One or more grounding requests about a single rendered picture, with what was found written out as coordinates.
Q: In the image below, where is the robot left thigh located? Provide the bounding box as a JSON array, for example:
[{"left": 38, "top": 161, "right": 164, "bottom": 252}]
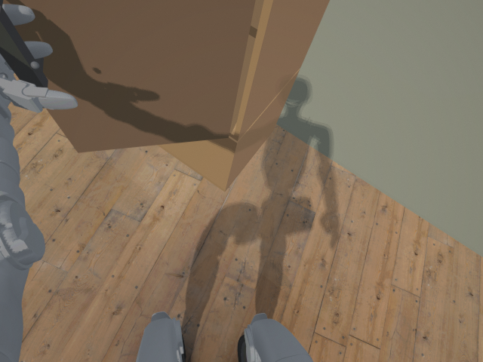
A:
[{"left": 136, "top": 318, "right": 184, "bottom": 362}]

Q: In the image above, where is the handle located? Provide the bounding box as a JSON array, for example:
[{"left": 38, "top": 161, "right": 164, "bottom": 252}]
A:
[{"left": 0, "top": 0, "right": 48, "bottom": 87}]

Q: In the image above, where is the right robot shin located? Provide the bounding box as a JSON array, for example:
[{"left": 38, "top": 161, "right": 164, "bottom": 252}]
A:
[{"left": 246, "top": 313, "right": 268, "bottom": 362}]

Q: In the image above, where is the left robot upper arm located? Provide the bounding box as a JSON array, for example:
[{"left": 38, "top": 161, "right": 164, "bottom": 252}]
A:
[{"left": 0, "top": 200, "right": 45, "bottom": 362}]

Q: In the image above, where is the robot left hand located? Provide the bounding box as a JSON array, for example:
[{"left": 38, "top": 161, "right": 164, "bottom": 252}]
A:
[{"left": 0, "top": 4, "right": 78, "bottom": 113}]

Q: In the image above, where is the cupboard door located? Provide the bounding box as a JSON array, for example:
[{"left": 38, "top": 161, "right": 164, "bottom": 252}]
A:
[{"left": 3, "top": 0, "right": 256, "bottom": 153}]

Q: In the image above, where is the robot left forearm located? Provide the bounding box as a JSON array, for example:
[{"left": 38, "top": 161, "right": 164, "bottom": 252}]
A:
[{"left": 0, "top": 99, "right": 26, "bottom": 209}]

